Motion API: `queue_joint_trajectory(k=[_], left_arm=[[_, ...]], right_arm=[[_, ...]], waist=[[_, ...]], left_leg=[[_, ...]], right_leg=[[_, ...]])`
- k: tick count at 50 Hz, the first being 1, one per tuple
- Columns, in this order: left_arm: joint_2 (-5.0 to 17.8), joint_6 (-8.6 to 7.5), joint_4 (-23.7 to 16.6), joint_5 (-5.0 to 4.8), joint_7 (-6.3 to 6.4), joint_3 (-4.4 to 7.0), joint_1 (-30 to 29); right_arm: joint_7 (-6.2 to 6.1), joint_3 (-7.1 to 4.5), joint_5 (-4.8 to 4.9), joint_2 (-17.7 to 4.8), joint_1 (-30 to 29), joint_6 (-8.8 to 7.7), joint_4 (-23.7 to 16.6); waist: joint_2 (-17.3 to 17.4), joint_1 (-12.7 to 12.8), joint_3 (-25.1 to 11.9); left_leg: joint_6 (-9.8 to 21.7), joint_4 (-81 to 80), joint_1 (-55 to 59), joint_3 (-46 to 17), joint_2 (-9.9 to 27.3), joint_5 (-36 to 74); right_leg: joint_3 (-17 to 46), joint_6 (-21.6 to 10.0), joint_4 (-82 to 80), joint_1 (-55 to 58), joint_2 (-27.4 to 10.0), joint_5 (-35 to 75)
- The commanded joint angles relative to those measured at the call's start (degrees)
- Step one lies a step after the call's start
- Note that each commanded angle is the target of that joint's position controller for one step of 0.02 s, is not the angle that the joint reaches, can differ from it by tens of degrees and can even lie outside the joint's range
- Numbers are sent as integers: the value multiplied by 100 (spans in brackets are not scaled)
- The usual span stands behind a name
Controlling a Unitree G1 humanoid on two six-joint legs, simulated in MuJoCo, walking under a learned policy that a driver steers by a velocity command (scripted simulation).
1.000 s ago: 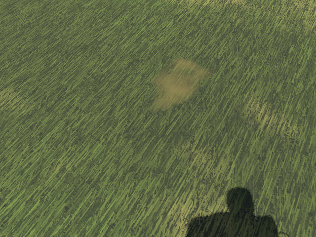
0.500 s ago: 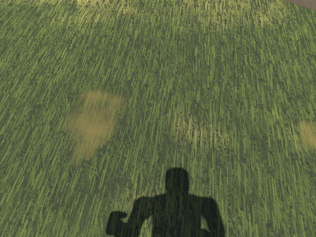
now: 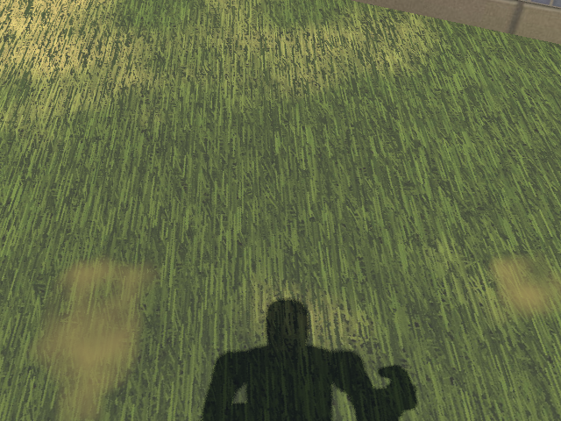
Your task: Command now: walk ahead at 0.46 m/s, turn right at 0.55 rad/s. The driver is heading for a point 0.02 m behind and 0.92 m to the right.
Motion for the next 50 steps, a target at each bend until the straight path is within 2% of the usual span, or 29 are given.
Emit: queue_joint_trajectory(k=[1, 3, 4, 6, 7, 8, 9, 10, 11, 12, 13, 14, 15, 17, 19, 22, 24, 26, 27, 28, 29, 30, 31, 33, 36, 38, 50], left_arm=[[868, -56, -171, 26, 66, 171, 375], [820, -22, -110, 52, 120, 143, 466], [809, -16, -98, 60, 146, 132, 431], [909, -51, -126, 67, 179, 142, 208], [994, -87, -141, 13, 168, 155, 20], [844, -144, -261, -54, 147, 116, -53], [245, -137, -316, -182, 182, 19, 717], [641, -74, -205, -144, 245, 84, 1146], [788, 12, -52, 15, 251, 119, 825], [711, 52, -107, 81, 202, 93, 367], [582, 109, -133, 80, 152, 66, 134], [481, 206, -126, 111, 93, 41, 79], [395, 294, -63, 135, 59, 19, 161], [272, 384, -7, 101, 44, -30, 185], [199, 445, 15, 107, 61, -93, -14], [231, 539, 34, 119, 77, -167, -453], [279, 548, 64, 114, 79, -189, -639], [223, 470, 166, 148, 110, -229, -645], [288, 405, 160, 181, 144, -248, -717], [538, 321, 139, 248, 197, -235, -721], [715, 295, 206, 89, 211, -209, -1071], [397, 250, 214, 46, 192, -294, -1296], [304, 207, 279, 32, 193, -322, -1335], [349, 180, 421, 4, 225, -302, -1196], [271, 187, 626, -6, 229, -290, -939], [242, 192, 717, 3, 232, -290, -884], [96, 197, 1155, 3, 272, -334, -710]], right_arm=[[18, -47, 31, -405, -769, -126, -609], [7, -2, 58, -347, -825, -199, -661], [-9, 2, 60, -359, -662, -238, -628], [-87, -78, 38, -588, 181, -309, -347], [-142, -117, 23, -680, 838, -380, -147], [-198, -165, -38, -912, 1534, -487, -8], [-194, -230, -93, -1360, 1863, -494, -44], [-139, -272, 136, -1299, 1866, -369, -41], [-117, -167, 221, -842, 1369, -332, -134], [-118, -38, 220, -425, 934, -328, -153], [-132, 42, 184, -239, 808, -332, -90], [-154, 70, 194, -228, 774, -332, -1], [-149, 68, 170, -294, 798, -330, 87], [-132, 78, 118, -368, 760, -365, 197], [-127, 89, 81, -428, 691, -352, 276], [-118, 51, 82, -561, 846, -213, 402], [-115, 22, 98, -635, 847, -82, 441], [-137, 50, 138, -563, 786, 17, 465], [-141, 74, 123, -482, 923, 30, 520], [-119, 109, 129, -325, 1048, 19, 495], [-113, 149, 228, -96, 1348, 45, 581], [-127, 138, 200, -194, 1322, 66, 737], [-129, 124, 179, -212, 1320, 61, 807], [-134, 84, 143, -372, 1382, 37, 943], [-150, 121, 150, -264, 1388, 0, 1133], [-173, 135, 154, -213, 1336, -3, 1219], [-265, 174, 156, -106, 1439, 18, 1692]], waist=[[-528, 63, 116], [-604, 85, 102], [-668, 9, 38], [-786, -343, -275], [-660, -720, -518], [-395, -990, -1012], [979, -671, -1906], [1106, -578, -2640], [238, -463, -1934], [-15, -435, -1252], [2, -396, -898], [176, -314, -721], [283, -253, -691], [350, -133, -795], [474, -112, -789], [693, -317, -743], [650, -358, -555], [412, -253, -263], [150, -258, -114], [-405, -369, -98], [-1226, -737, 50], [-990, -741, 110], [-897, -765, 93], [-830, -714, 88], [-423, -591, 97], [-304, -551, 72], [-212, -537, 0]], left_leg=[[74, -516, -279, 191, -299, 281], [217, -941, 182, 333, -513, 304], [317, -1183, 618, 336, -609, 294], [553, -1512, 1801, 338, -871, 171], [668, -2028, 2541, 368, -836, 740], [838, -1986, 3852, -165, -101, 2126], [1599, -1258, 5414, -1842, 1831, 5761], [2221, -1607, 5490, -3063, 2222, 6062], [2098, -1931, 4662, -2463, 1848, 5169], [1874, -2118, 4021, -1756, 1437, 4519], [1689, -2349, 3577, -1304, 1147, 4224], [1562, -2563, 3153, -958, 915, 3857], [1495, -2656, 2814, -725, 763, 3766], [1510, -2724, 2514, -436, 644, 3705], [1510, -2802, 2335, -295, 587, 3104], [1457, -3002, 2132, -431, 514, 933], [1395, -3146, 1882, -659, 506, -737], [1135, -3110, 1370, -744, 432, -1764], [880, -3070, 1178, -765, 377, -2004], [624, -2599, 1133, -534, 124, -1848], [457, -2419, 2027, 112, -479, -1429], [414, -2365, 2828, 54, -415, -930], [406, -2450, 3064, -8, -357, -645], [431, -2497, 3044, -107, -216, -482], [454, -2656, 2646, -165, -162, -543], [438, -2704, 2632, -178, -155, -543], [498, -2646, 2822, -209, -93, -254]], right_leg=[[1133, -607, -20, 299, -1529, 2718], [934, -404, 372, 340, -1460, 3848], [891, -250, 558, 283, -1421, 4217], [939, 42, 1226, 180, -1356, 5076], [811, 168, 2000, 129, -1168, 5123], [729, 285, 3124, -590, -872, 3782], [163, 485, 5159, -1807, -26, -1313], [159, 521, 6113, -2303, 195, -2223], [358, 584, 6259, -2373, -111, -1680], [255, 649, 5940, -2481, -295, -1448], [230, 703, 5609, -2450, -451, -1338], [174, 749, 5235, -2214, -559, -1205], [48, 782, 5043, -1860, -514, -1084], [-85, 824, 4491, -1493, -485, -1000], [-259, 836, 3665, -1323, -583, -972], [-525, 799, 2746, -1011, -727, -771], [-632, 743, 2227, -825, -740, -577], [-636, 601, 1252, -292, -769, -139], [-269, 508, 700, -142, -996, 72], [650, 346, 132, -147, -1734, -67], [1091, 88, -224, -1459, -2083, -679], [932, 176, -350, -1985, -1935, -1074], [693, 343, -303, -1994, -1685, -1109], [428, 473, -207, -1719, -1421, -701], [276, 412, 37, -1175, -1367, -93], [241, 384, 96, -1084, -1361, 45], [84, 404, 214, -907, -1309, 558]])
